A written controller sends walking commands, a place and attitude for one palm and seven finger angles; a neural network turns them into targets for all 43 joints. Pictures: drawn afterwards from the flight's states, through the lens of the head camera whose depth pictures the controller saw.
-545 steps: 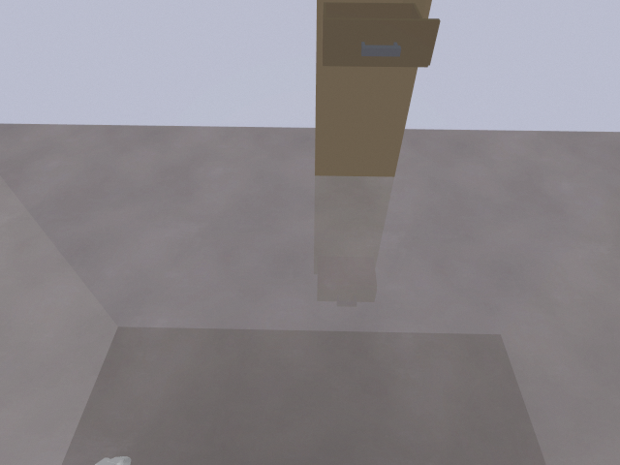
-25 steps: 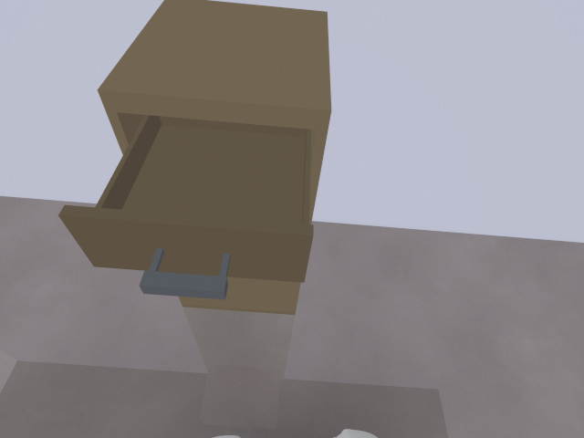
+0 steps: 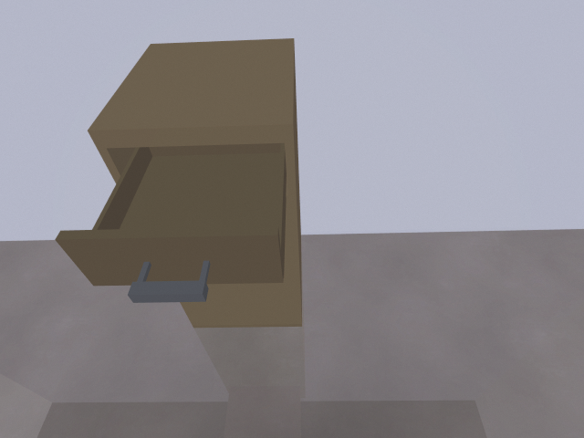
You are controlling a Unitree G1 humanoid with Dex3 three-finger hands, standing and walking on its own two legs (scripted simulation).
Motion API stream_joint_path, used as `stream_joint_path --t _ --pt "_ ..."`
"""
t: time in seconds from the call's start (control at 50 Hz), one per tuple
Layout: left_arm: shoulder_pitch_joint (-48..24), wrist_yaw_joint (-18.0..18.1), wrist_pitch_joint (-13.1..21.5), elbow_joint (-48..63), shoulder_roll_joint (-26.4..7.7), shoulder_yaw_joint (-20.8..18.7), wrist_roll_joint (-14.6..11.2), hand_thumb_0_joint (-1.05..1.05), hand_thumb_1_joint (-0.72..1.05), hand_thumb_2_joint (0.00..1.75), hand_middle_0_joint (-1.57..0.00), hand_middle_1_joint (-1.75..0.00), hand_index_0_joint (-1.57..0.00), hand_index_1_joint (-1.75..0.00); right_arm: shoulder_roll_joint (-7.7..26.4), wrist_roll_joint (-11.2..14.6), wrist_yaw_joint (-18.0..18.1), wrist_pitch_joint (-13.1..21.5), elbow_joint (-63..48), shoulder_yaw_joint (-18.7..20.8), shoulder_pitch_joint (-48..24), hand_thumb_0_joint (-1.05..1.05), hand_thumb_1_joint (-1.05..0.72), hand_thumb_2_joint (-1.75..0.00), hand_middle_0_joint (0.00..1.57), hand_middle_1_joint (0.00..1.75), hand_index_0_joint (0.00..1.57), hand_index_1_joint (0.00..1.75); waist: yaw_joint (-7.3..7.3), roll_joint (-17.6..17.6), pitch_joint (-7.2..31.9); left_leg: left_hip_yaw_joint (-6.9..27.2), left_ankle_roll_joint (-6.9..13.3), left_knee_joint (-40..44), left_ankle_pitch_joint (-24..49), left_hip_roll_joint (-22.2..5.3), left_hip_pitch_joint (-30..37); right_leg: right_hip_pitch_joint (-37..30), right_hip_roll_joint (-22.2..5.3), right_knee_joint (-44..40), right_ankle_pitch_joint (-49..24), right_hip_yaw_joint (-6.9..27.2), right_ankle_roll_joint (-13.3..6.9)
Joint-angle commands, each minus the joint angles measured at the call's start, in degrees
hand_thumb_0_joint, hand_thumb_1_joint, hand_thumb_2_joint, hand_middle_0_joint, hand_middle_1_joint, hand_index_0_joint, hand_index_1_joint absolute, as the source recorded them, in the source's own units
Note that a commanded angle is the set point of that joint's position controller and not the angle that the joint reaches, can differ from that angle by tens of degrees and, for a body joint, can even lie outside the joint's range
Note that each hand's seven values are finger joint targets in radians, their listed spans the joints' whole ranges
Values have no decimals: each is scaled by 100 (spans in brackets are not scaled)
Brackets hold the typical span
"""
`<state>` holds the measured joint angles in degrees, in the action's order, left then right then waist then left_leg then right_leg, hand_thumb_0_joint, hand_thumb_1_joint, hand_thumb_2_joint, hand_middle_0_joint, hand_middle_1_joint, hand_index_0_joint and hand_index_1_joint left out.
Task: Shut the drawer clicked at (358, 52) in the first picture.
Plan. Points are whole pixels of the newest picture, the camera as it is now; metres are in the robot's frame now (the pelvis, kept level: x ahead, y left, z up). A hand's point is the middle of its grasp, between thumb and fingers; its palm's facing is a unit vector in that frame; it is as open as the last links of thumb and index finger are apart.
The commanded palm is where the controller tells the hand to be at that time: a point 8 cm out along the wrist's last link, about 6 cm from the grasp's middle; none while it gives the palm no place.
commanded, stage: come to a stop and stand still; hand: left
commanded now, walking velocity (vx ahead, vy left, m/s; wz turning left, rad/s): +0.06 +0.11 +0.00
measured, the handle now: (172, 279) +0.37 +0.23 -0.02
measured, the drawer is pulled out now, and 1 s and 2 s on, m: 0.25 0.25 0.25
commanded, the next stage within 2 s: look again from close up in 0.04 s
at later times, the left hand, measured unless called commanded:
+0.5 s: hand out of the picture +0.04 +0.27 -0.20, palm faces +0.02 -0.97 -0.23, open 7.4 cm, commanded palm none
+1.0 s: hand (130, 369) +0.21 +0.23 +0.01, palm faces +0.16 -0.98 -0.11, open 6.8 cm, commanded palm +0.12 +0.30 -0.05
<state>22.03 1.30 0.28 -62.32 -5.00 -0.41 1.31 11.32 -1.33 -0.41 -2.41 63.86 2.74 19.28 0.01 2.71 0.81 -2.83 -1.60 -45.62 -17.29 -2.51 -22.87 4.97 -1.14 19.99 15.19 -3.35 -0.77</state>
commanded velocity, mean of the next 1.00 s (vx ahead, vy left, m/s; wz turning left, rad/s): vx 0.00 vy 0.00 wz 0.00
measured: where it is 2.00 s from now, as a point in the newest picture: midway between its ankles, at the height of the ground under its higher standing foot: outside the picture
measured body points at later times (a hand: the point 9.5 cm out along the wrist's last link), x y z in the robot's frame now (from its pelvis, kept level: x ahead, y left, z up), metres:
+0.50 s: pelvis +0.02 +0.08 -0.02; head +0.04 +0.09 +0.43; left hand +0.04 +0.32 -0.18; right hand +0.09 -0.15 -0.16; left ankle +0.01 +0.14 -0.75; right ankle -0.05 -0.10 -0.74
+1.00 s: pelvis -0.02 +0.03 -0.03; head -0.01 +0.02 +0.42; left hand +0.19 +0.29 +0.02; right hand +0.12 -0.22 -0.13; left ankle +0.01 +0.14 -0.75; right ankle +0.01 -0.04 -0.75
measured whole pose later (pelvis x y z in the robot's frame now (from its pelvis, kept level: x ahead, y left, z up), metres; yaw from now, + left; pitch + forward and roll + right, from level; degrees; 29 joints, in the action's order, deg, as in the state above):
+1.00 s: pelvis -0.02 +0.03 -0.03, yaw +2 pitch +5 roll +2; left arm 19.4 -5.7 16.8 -6.9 -12.2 -10.4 -10.9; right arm 13.0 1.0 1.1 13.4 41.8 1.4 14.8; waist -2.5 -0.4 5.1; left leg -3.9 1.5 -40.9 -18.3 1.3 -27.3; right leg 28.5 -0.3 43.7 20.5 -3.9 -3.8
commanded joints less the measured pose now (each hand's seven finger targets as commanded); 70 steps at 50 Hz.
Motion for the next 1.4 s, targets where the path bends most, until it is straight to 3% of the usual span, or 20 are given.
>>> stream_joint_path --t 0.0,0.1,0.12,0.14,0.18,0.28,0.36,0.52,0.7,0.72,0.74,0.76,0.78,0.8,0.86,0.94,0.98,1.12,1.2,1.38 --pt "449 108 199 114 -987 -265 11 0 90 90 -20 -30 -20 -30 160 18 53 182 -442 34 -344 0 -90 -90 20 30 20 30 200 -1077 -771 -46 -57 5 -255 -129 -850 -345 -1592 -577 -1827 1036 -748" --pt "176 136 96 70 -1002 -305 2 0 90 90 -20 -30 -20 -30 -33 86 151 252 -367 -52 -120 0 -90 -90 20 30 20 30 74 -1169 -341 -264 -23 1912 322 68 749 5 -1301 288 -2683 717 -588" --pt "671 349 293 -16 -978 -145 -15 0 90 90 -20 -30 -20 -30 84 9 127 379 -803 -169 -689 0 -90 -90 20 30 20 30 222 -1423 -622 41 64 822 214 92 688 444 -1017 440 -5214 1124 -263" --pt "218 289 368 268 -1193 -154 8 0 90 90 -20 -30 -20 -30 65 38 84 328 -871 -119 -106 0 -90 -90 20 30 20 30 -196 -1303 -146 -33 294 832 -273 110 531 202 -1140 447 -4149 724 -282" --pt "-22 237 335 409 -1142 -210 26 0 90 90 -20 -30 -20 -30 117 23 68 311 -768 -163 136 0 -90 -90 20 30 20 30 -243 -546 10 -61 254 1412 152 28 993 424 -972 620 -2612 603 -359" --pt "194 212 97 365 -748 -39 5 0 90 90 -20 -30 -20 -30 575 45 215 386 -760 -196 -58 0 -90 -90 20 30 20 30 49 876 -311 851 742 1842 3072 -701 977 684 -144 1149 243 -40 -59" --pt "83 158 13 394 -851 3 -16 0 90 90 -20 -30 -20 -30 603 38 204 361 -912 -232 -246 0 -90 -90 20 30 20 30 58 78 -610 835 624 2110 1562 -456 631 700 -237 846 249 113 -110" --pt "-151 143 -40 572 -1072 5 -61 0 90 90 -20 -30 -20 -30 802 40 245 392 -859 -228 -226 0 -90 -90 20 30 20 30 58 184 44 976 559 2273 3228 -651 1666 787 -278 1010 211 133 47" --pt "-240 137 -59 558 -1244 -16 -69 0 90 90 -20 -30 -20 -30 763 51 205 375 -733 -250 -362 0 -90 -90 20 30 20 30 78 -167 -99 620 438 2307 2520 -383 1405 385 -489 674 -583 270 34" --pt "-274 314 38 501 -1232 41 17 0 90 90 -20 -30 -20 -30 990 132 161 373 -1048 -167 -326 0 -90 -90 20 30 20 30 -66 -845 -581 792 240 1558 4110 -566 1167 937 -433 730 -767 367 157" --pt "-4352 450 1186 9348 -3355 -1888 -759 0 90 90 -22 -32 -22 -32 1515 325 251 1270 -2708 274 93 0 -90 -90 20 30 20 30 -508 311 2561 1177 -138 1807 5150 -293 3136 1339 19 1282 -2029 -275 -67" --pt "-1068 544 846 7670 -2428 -1098 -290 0 90 90 -24 -34 -24 -34 974 270 484 1927 -2379 -114 -375 0 -90 -90 20 30 20 30 -183 1587 2197 1429 -241 2516 5636 -681 4222 2148 200 2488 -7 -162 -21" --pt "-809 833 598 7297 -2030 -984 -465 0 90 90 -26 -37 -26 -37 993 261 504 2058 -1939 29 -485 0 -90 -90 20 30 20 30 -90 1519 1889 1143 -531 2708 4921 -461 3262 2010 116 2796 537 -15 -33" --pt "624 719 90 6272 -385 68 -613 0 90 90 -28 -39 -28 -39 673 395 421 2005 -1852 13 -313 0 -90 -90 20 30 20 30 -304 875 1013 1022 -392 2729 3945 -416 2683 2312 106 2747 752 -65 50" --pt "284 166 713 6459 -1023 -822 -894 0 90 90 -34 -45 -34 -45 885 247 261 2009 -2557 213 -684 0 -90 -90 20 30 20 30 -70 -49 51 458 -4 1547 1922 -21 959 2183 110 1359 383 -264 -73" --pt "1267 -1040 2014 5110 -1244 -1664 -1456 0 90 90 -42 -54 -42 -54 965 259 225 1817 -3214 175 -1150 0 -90 -90 20 30 20 30 201 -1145 398 209 74 584 29 370 -1219 2543 118 1796 568 -120 -104" --pt "1248 -1761 2736 4778 -1608 -2138 -1777 0 90 90 -46 -58 -46 -58 982 384 217 1823 -3454 231 -1205 0 -90 -90 20 30 20 30 236 -1803 251 150 93 -45 -364 403 -2113 2552 -68 1805 1126 679 -39" --pt "-802 -2255 3412 6977 -2599 -2687 -2328 0 90 90 -60 -73 -60 -73 865 401 365 1979 -4183 146 -1281 0 -90 -90 20 30 20 30 98 243 1288 172 260 -1142 -1035 418 -2647 2830 -319 1799 3476 1941 66" --pt "-1394 -2170 3687 7673 -2363 -2121 -2429 0 90 90 -68 -82 -68 -82 888 404 546 2203 -3875 90 -1132 0 -90 -90 20 30 20 30 -335 263 1217 357 308 -1715 -1017 287 -2527 3093 -426 1520 3550 2271 175" --pt "-854 -2680 1578 6030 -3065 -2803 -2514 0 90 90 -86 -101 -86 -101 1135 515 613 1937 -3784 -32 -1306 0 -90 -90 20 30 20 30 -21 -347 1156 912 126 -1401 -791 72 -2890 1810 -1146 1492 1508 2839 609"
